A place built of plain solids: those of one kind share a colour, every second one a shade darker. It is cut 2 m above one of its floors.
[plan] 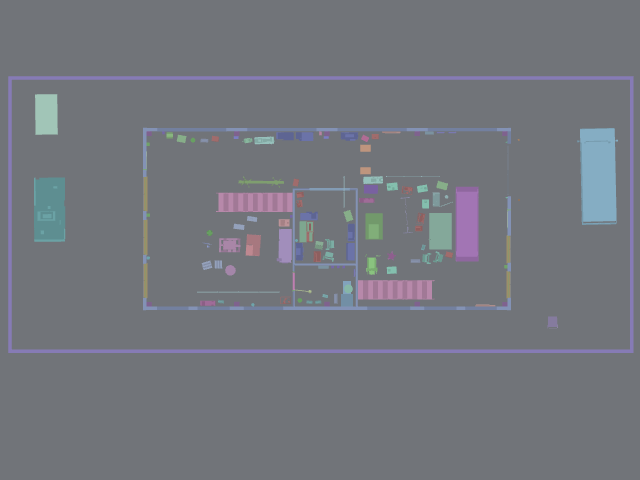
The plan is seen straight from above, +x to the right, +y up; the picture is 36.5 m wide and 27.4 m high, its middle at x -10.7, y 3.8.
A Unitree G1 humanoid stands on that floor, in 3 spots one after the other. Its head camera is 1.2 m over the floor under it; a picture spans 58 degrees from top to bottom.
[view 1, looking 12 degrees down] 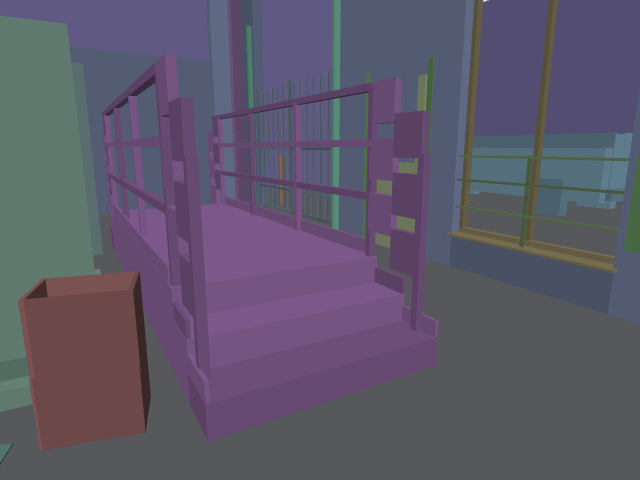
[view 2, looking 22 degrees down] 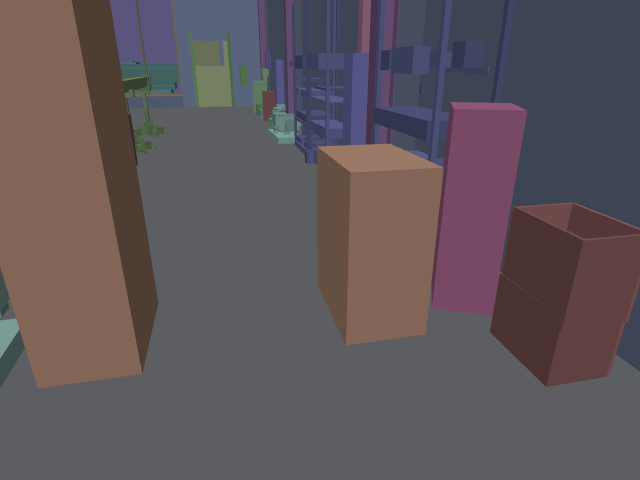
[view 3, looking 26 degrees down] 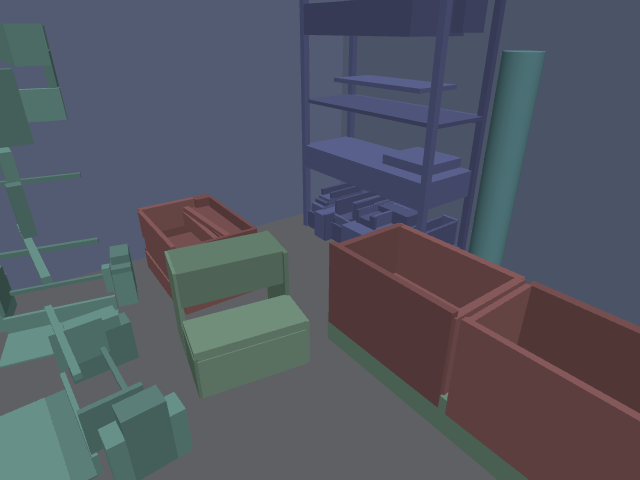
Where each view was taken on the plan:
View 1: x -3.34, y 0.95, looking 60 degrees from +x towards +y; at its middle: staging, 3.33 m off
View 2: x -6.20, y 8.35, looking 167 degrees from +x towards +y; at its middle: tote_stack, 2.36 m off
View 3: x -10.15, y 4.85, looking -127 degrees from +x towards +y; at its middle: ground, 2.74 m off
